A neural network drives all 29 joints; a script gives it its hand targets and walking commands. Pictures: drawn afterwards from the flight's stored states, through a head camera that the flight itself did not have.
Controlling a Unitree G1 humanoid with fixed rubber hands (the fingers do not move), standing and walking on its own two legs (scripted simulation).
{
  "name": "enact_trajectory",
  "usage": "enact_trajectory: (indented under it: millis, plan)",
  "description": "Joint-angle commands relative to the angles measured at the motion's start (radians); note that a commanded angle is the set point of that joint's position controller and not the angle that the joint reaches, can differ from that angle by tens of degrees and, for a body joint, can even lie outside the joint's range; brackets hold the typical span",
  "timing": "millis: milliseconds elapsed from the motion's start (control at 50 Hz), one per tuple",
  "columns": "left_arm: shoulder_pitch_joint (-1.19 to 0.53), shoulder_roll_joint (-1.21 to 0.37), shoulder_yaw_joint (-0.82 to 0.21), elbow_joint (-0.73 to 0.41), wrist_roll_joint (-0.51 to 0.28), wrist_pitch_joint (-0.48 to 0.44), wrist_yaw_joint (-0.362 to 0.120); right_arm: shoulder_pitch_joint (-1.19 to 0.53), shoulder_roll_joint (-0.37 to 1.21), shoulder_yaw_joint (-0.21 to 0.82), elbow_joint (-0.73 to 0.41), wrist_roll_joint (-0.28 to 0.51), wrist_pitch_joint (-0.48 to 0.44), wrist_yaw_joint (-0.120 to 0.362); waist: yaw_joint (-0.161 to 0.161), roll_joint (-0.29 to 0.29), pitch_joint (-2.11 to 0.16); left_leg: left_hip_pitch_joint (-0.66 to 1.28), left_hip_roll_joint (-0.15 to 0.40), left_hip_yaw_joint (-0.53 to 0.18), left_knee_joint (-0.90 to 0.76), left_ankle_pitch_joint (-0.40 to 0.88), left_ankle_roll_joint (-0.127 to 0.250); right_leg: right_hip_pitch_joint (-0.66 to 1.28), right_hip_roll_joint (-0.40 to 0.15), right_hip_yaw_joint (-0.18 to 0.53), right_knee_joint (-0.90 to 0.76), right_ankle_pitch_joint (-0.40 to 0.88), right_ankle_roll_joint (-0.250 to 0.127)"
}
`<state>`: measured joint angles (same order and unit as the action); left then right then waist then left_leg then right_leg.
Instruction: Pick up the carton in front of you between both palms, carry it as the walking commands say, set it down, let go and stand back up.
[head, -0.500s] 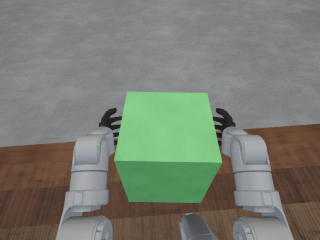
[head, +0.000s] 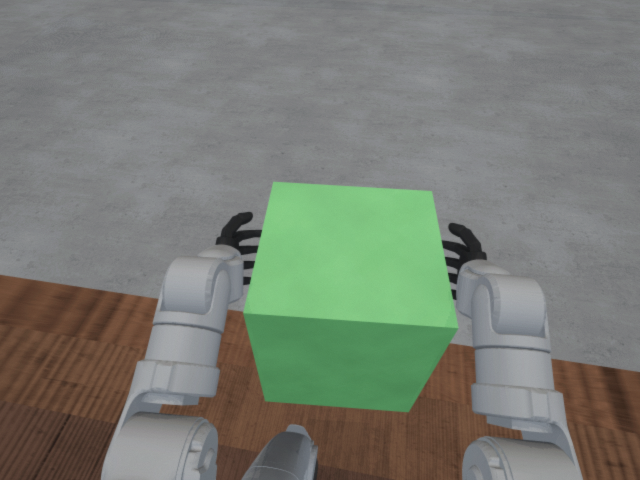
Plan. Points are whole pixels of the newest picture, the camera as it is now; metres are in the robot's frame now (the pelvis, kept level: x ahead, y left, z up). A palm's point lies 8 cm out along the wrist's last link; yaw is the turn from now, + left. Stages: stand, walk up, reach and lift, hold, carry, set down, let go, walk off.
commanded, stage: carry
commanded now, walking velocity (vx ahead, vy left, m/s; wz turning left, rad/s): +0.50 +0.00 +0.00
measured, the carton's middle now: (343, 302) +0.35 +0.04 +0.01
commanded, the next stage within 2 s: none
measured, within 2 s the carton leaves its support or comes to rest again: neither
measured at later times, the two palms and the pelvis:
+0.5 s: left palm (312, 168) +0.75 +0.16 -0.10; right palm (445, 170) +0.78 -0.14 -0.09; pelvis +0.41 +0.00 -0.22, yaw +0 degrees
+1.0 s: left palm (338, 123) +1.17 +0.15 -0.26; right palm (430, 139) +1.14 -0.14 -0.27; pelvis +0.80 +0.03 -0.37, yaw +1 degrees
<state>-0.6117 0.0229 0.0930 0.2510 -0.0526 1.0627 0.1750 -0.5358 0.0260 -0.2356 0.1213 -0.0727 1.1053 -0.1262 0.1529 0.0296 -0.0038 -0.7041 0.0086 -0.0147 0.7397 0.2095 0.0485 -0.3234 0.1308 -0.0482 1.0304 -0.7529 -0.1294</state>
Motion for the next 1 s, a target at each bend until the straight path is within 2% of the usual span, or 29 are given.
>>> enact_trajectory:
  millis: [0,40,60,80,100,120,180,240,300,360,400,420,440,460,480,500,540,580,620,640,720,760,780,820,840,860,900,920,980]
  plan:
    - [-0.721,-1.195,-0.602,-0.226,-0.465,-0.036,-0.302,-0.719,0.968,0.635,-0.149,0.326,-0.06,0.165,-0.083,-0.188,-0.431,0.493,-0.09,0.163,-0.045,0.315,0.024,-0.035,-0.152,0.101,-0.006,0.731,-0.009]
    - [-0.65,-1.16,-0.587,-0.205,-0.428,-0.029,-0.296,-0.671,0.942,0.655,-0.15,0.341,-0.048,0.165,-0.275,-0.063,-0.498,0.779,-0.074,0.142,-0.165,0.168,0.066,-0.116,-0.176,0.032,0.322,1.048,0.061]
    - [-0.656,-1.145,-0.57,-0.199,-0.403,-0.026,-0.29,-0.652,0.928,0.662,-0.147,0.348,-0.04,0.175,-0.365,0.084,-0.406,0.834,0.007,0.064,-0.287,0.161,0.135,-0.262,-0.098,-0.015,0.702,0.635,0.093]
    - [-0.624,-1.112,-0.552,-0.16,-0.372,-0.01,-0.281,-0.614,0.921,0.664,-0.101,0.362,-0.027,0.185,-0.324,0.155,-0.391,1.016,0.134,-0.101,-0.056,0.497,0.162,-0.547,0.003,0.015,0.88,0.009,0.114]
    - [-0.548,-1.068,-0.498,-0.112,-0.316,0.009,-0.268,-0.613,0.908,0.67,-0.048,0.384,-0.019,0.189,-0.204,0.124,-0.481,1.156,0.257,-0.324,0.03,0.593,0.185,-0.678,-0.063,0.146,0.742,0.104,0.098]
    - [-0.483,-1.014,-0.449,-0.105,-0.257,0.013,-0.257,-0.653,0.945,0.705,-0.059,0.432,-0.021,0.199,-0.227,0.059,-0.562,1.147,0.325,-0.438,-0.02,0.159,0.263,-0.737,-0.126,0.188,0.659,0.215,0.092]
    - [-0.543,-0.992,-0.41,-0.151,-0.187,0.005,-0.247,-0.811,1.089,0.774,-0.097,0.543,-0.045,0.232,-0.209,-0.095,-0.43,0.709,0.297,-0.538,-0.073,-0.069,0.307,-0.636,-0.175,0.175,0.33,0.254,0.111]
    - [-0.608,-1.029,-0.431,-0.192,-0.19,-0.025,-0.252,-0.887,1.174,0.805,-0.117,0.596,-0.071,0.245,-0.228,-0.016,-0.416,0.535,0.225,-0.398,-0.041,0.055,0.229,-0.434,-0.147,0.055,0.195,0.59,0.097]
    - [-0.605,-1.055,-0.472,-0.235,-0.195,-0.044,-0.246,-0.851,1.19,0.803,-0.12,0.607,-0.09,0.25,-0.268,-0.015,-0.424,0.564,0.052,-0.21,0.15,-0.2,0.16,-0.407,-0.115,0.017,-0.222,1.015,0.069]
    - [-0.617,-1.027,-0.52,-0.317,-0.199,-0.047,-0.231,-0.762,1.164,0.785,-0.112,0.59,-0.105,0.248,-0.269,0.088,-0.37,0.354,-0.011,-0.07,0.207,-0.336,0.137,-0.026,-0.062,-0.069,-0.468,1.147,0.075]
    - [-0.593,-0.998,-0.543,-0.326,-0.211,-0.036,-0.227,-0.701,1.129,0.77,-0.085,0.562,-0.099,0.245,-0.089,0.121,-0.502,0.326,0.058,0.025,0.493,-0.026,0.073,0.273,-0.065,-0.093,-0.374,1.166,0.034]
    - [-0.56,-0.98,-0.547,-0.318,-0.22,-0.031,-0.229,-0.694,1.108,0.762,-0.089,0.54,-0.093,0.242,0.035,-0.035,-0.501,0.219,0.04,0.078,0.759,0.026,0.024,0.447,-0.088,-0.069,-0.455,1.078,0.003]
    - [-0.532,-0.96,-0.548,-0.294,-0.23,-0.02,-0.239,-0.69,1.077,0.738,-0.079,0.508,-0.087,0.235,0.078,-0.183,-0.388,0.071,-0.089,0.111,1.073,-0.635,-0.006,0.45,-0.195,0.062,-0.546,1.129,-0.045]
    - [-0.512,-0.946,-0.548,-0.246,-0.248,-0.001,-0.245,-0.638,1.031,0.703,-0.019,0.464,-0.069,0.224,-0.026,-0.192,-0.369,-0.15,-0.137,0.023,1.116,-0.896,-0.017,0.593,-0.27,0.202,-0.334,1.502,-0.01]
    - [-0.536,-0.926,-0.569,-0.214,-0.277,-0.001,-0.251,-0.525,0.98,0.626,0.018,0.396,-0.046,0.209,-0.087,-0.22,-0.554,-0.266,-0.11,-0.091,1.089,-0.822,-0.017,0.652,-0.476,0.65,-0.441,0.961,-0.22]
    - [-0.59,-1.0,-0.605,-0.214,-0.325,-0.009,-0.263,-0.563,0.914,0.588,-0.026,0.35,-0.038,0.197,-0.083,-0.129,-0.542,-0.284,-0.032,-0.151,0.892,-0.731,0.003,0.551,-0.498,0.812,-0.475,0.587,-0.229]
    - [-0.721,-1.086,-0.631,-0.247,-0.399,-0.009,-0.284,-0.63,0.924,0.577,-0.013,0.326,-0.042,0.196,-0.084,-0.008,-0.372,-0.184,0.006,-0.1,0.665,-0.702,-0.034,0.296,-0.406,0.652,-0.383,0.932,-0.186]
    - [-0.751,-1.16,-0.651,-0.223,-0.447,-0.019,-0.297,-0.616,0.951,0.567,-0.006,0.316,-0.059,0.2,-0.041,0.037,-0.385,-0.132,0.016,-0.083,0.454,-0.625,-0.049,0.228,-0.362,0.622,-0.398,0.993,-0.184]
    - [-0.773,-1.198,-0.661,-0.228,-0.472,-0.039,-0.303,-0.648,0.982,0.578,-0.036,0.307,-0.076,0.195,-0.053,-0.108,-0.456,-0.038,-0.004,-0.012,0.457,-0.383,-0.022,0.238,-0.329,0.53,-0.317,1.156,-0.147]
    - [-0.787,-1.217,-0.659,-0.244,-0.484,-0.047,-0.306,-0.652,0.982,0.586,-0.057,0.307,-0.083,0.191,-0.029,-0.08,-0.471,-0.137,0.018,-0.072,0.308,-0.196,-0.004,0.303,-0.256,0.5,-0.206,0.947,-0.12]
    - [-0.752,-1.22,-0.641,-0.25,-0.487,-0.054,-0.311,-0.692,0.97,0.627,-0.146,0.315,-0.087,0.171,-0.003,-0.068,-0.39,0.147,-0.06,0.068,-0.078,0.058,-0.007,0.094,-0.132,0.341,-0.189,0.712,-0.085]
    - [-0.706,-1.191,-0.625,-0.239,-0.477,-0.049,-0.307,-0.705,0.951,0.646,-0.175,0.317,-0.079,0.162,-0.02,-0.142,-0.378,0.396,-0.103,0.14,-0.199,0.171,-0.014,-0.051,-0.102,0.227,-0.095,0.606,-0.062]
    - [-0.681,-1.175,-0.613,-0.229,-0.462,-0.045,-0.305,-0.7,0.936,0.652,-0.177,0.322,-0.071,0.16,-0.1,-0.127,-0.436,0.565,-0.091,0.145,-0.098,0.291,0.01,-0.116,-0.159,0.159,-0.017,0.653,-0.002]
    - [-0.641,-1.128,-0.592,-0.198,-0.416,-0.031,-0.297,-0.637,0.909,0.663,-0.152,0.335,-0.051,0.166,-0.315,0.043,-0.407,0.816,-0.01,0.049,-0.257,0.139,0.105,-0.307,-0.103,0.021,0.417,0.588,0.098]
    - [-0.616,-1.09,-0.557,-0.15,-0.389,-0.016,-0.29,-0.609,0.871,0.651,-0.113,0.331,-0.034,0.171,-0.301,0.102,-0.347,0.881,0.077,-0.07,-0.208,0.231,0.124,-0.481,-0.034,0.0,0.578,0.135,0.103]
    - [-0.579,-1.042,-0.516,-0.096,-0.352,0.009,-0.279,-0.598,0.847,0.651,-0.062,0.343,-0.015,0.169,-0.25,0.142,-0.372,1.076,0.182,-0.274,-0.052,0.619,0.154,-0.682,-0.04,0.064,0.579,0.104,0.103]
    - [-0.516,-0.962,-0.423,-0.112,-0.261,0.04,-0.257,-0.657,0.897,0.69,-0.052,0.416,-0.019,0.178,-0.265,0.103,-0.617,1.091,0.373,-0.72,-0.098,-0.132,0.379,-0.757,-0.12,0.202,0.579,0.2,0.11]
    - [-0.592,-0.95,-0.423,-0.131,-0.243,0.042,-0.253,-0.765,0.972,0.711,-0.088,0.471,-0.023,0.189,-0.237,-0.069,-0.446,0.843,0.31,-0.661,-0.08,-0.025,0.346,-0.704,-0.172,0.191,0.405,0.232,0.118]
    - [-0.588,-0.959,-0.382,-0.149,-0.208,0.032,-0.242,-0.899,1.083,0.774,-0.155,0.57,-0.021,0.203,-0.279,-0.072,-0.373,0.629,0.198,-0.54,-0.077,0.071,0.282,-0.561,-0.153,0.109,0.105,0.416,0.14]
